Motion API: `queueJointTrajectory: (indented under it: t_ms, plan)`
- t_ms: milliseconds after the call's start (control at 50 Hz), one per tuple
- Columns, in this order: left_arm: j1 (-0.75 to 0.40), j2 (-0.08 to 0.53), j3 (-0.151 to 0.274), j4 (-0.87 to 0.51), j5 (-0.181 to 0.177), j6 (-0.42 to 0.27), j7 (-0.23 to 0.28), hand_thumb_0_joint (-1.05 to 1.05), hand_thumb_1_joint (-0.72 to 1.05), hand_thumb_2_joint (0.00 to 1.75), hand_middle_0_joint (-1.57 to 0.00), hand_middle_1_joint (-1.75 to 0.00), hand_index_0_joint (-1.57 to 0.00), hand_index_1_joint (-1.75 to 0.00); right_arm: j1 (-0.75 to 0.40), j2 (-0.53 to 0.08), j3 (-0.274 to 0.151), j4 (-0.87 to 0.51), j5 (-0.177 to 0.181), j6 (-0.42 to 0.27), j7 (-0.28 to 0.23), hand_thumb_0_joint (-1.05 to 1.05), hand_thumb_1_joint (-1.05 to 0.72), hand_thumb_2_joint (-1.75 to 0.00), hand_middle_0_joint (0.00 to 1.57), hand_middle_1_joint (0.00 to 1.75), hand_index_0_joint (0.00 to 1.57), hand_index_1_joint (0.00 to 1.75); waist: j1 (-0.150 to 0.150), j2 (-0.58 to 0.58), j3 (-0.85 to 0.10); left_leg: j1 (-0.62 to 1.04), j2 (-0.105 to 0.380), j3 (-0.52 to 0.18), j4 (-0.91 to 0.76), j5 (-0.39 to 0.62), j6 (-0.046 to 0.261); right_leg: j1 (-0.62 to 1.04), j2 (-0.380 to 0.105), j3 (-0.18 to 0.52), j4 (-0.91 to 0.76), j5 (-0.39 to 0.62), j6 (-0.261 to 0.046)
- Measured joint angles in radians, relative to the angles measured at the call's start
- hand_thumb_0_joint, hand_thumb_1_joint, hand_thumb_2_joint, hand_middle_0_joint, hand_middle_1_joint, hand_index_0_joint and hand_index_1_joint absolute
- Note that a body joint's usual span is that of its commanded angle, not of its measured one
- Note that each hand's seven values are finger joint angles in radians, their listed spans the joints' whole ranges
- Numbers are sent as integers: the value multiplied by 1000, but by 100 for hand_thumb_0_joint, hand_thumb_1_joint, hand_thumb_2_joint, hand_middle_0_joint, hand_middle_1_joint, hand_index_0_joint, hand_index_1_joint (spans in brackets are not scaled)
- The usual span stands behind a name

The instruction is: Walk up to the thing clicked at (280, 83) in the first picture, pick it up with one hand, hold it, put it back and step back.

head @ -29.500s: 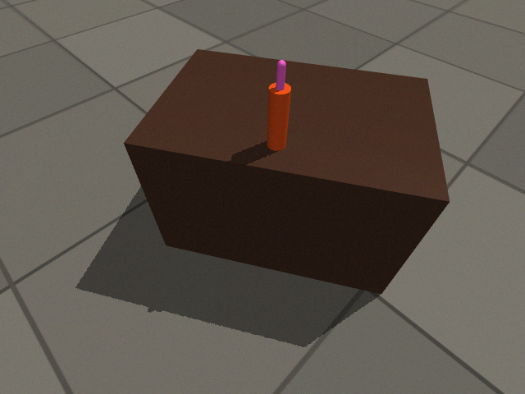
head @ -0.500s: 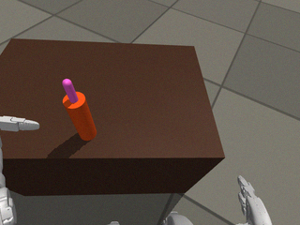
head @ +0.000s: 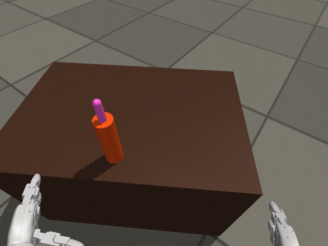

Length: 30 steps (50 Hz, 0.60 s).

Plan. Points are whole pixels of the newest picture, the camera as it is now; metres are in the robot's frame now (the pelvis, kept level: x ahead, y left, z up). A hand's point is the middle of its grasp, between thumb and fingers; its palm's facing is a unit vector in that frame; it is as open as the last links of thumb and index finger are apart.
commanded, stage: sink last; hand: left
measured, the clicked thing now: (107, 132) +0.42 +0.19 +0.00
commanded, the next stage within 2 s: home in 0.22 s
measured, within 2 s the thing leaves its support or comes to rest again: neither
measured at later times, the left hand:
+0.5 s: hand (49, 231) +0.15 +0.26 +0.00, palm faces +0.30 -0.87 -0.38, open 17.2 cm
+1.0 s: hand (91, 237) +0.16 +0.19 -0.07, palm faces +0.10 -0.97 -0.22, open 17.5 cm
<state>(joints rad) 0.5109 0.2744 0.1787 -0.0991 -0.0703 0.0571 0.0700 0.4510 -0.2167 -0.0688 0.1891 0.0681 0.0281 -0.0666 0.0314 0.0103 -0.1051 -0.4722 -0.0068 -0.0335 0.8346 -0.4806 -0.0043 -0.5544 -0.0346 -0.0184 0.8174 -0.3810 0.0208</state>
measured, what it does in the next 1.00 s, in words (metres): stands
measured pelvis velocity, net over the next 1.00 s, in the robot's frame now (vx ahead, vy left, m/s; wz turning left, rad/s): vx -0.02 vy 0.01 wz -0.01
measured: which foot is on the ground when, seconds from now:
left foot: down 0.00-1.00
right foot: down 0.00-1.00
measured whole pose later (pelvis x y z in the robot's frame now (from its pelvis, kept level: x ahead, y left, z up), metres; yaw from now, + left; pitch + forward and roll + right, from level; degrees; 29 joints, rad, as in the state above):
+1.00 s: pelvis -0.02 +0.01 -0.02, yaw -1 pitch +9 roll +0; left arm 0.45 0.21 0.00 0.06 -0.04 0.08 0.09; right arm 0.45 -0.19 0.01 0.11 0.03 0.01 -0.09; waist 0.00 -0.01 -0.11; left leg -0.60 -0.01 -0.02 0.96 -0.52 0.01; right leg -0.69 -0.04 0.00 0.93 -0.40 0.03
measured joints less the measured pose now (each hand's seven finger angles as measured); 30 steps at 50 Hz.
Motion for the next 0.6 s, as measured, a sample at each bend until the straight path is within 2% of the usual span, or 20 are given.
queueJointTrajectory:
  t_ms: [80, 220, 380, 440, 500, 600]
  plan:
    - [60, -9, -11, -63, 1, 9, -3, -1, -43, 3, -5, -5, -6, -4, 0, 8, -10, -1, -7, -17, -11, -1, 49, -6, 6, 5, 6, 5, 5, 9, -1, -10, -4, -7, 18, -3, -2, -9, -4, -6, 22, -9, -2]
    - [44, -6, -2, -92, 5, 10, -10, -1, -42, 3, -5, -6, -6, -4, -4, 9, -22, 22, -19, -36, -24, -1, 49, -6, 7, 5, 6, 5, 3, 13, 1, -31, -5, -6, 38, 0, -6, -34, -6, -5, 49, -9, -6]
    - [22, 31, 59, -52, 6, -16, -9, 0, -43, 4, -6, -6, -6, -5, 14, 2, -36, 15, -23, -36, -28, -1, 47, -7, 7, 6, 6, 6, 0, 5, 3, -41, -2, 2, 46, 2, -9, -50, -1, 3, 61, -4, -10]
    - [11, 33, 75, -4, 8, -24, -4, 0, -45, 5, -6, -6, -6, -5, 13, -1, -22, 1, -22, -37, -32, -1, 41, -13, 8, 9, 8, 9, -3, 1, 8, -50, -2, 4, 51, 3, -8, -60, -1, 6, 66, -2, -9]
    - [-13, 18, 61, 43, 14, -34, 1, 0, -47, 6, -6, -6, -6, -5, 2, 10, 17, -15, -24, -43, -37, -1, 28, -23, 10, 12, 9, 12, -4, -7, 16, -63, -3, 6, 60, 4, -7, -73, -2, 8, 74, -1, -8]
    - [-49, -32, -19, 114, 23, -34, -3, -1, -49, 7, -5, -6, -5, -5, -26, 46, 80, -29, -32, -54, -28, -1, 4, -37, 12, 15, 11, 15, -10, -16, 16, -87, -6, 4, 77, 2, -4, -92, -4, 7, 82, 1, -5]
